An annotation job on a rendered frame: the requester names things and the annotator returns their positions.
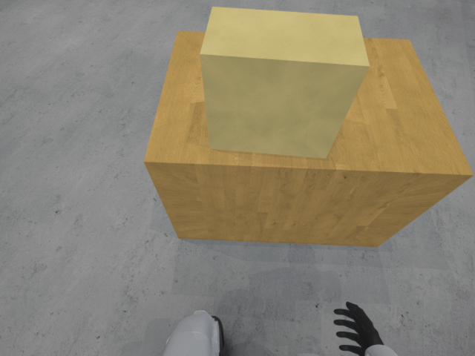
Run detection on carton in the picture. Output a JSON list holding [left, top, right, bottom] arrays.
[[200, 7, 370, 159]]

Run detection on pedestal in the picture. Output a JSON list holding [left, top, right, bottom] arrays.
[[144, 31, 474, 247]]

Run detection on left robot thigh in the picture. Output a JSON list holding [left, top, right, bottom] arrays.
[[161, 314, 220, 356]]

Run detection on right robot hand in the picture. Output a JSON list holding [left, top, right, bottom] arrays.
[[334, 302, 384, 356]]

